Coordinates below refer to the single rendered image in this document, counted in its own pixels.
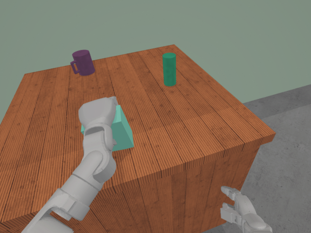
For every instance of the sponge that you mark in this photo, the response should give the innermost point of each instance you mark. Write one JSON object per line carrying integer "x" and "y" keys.
{"x": 121, "y": 131}

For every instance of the robot left upper arm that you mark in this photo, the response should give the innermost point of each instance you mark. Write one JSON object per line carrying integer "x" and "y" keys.
{"x": 49, "y": 224}

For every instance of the robot left forearm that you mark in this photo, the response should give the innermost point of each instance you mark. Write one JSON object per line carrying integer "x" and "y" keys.
{"x": 97, "y": 166}

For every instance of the right robot hand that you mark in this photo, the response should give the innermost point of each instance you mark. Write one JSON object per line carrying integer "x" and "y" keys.
{"x": 242, "y": 206}

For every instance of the robot right forearm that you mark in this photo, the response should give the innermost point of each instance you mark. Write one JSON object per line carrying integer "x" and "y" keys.
{"x": 252, "y": 223}

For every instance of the left robot hand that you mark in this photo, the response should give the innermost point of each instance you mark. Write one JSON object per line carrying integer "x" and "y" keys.
{"x": 98, "y": 111}

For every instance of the table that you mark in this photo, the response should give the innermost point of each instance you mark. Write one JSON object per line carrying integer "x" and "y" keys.
{"x": 189, "y": 140}

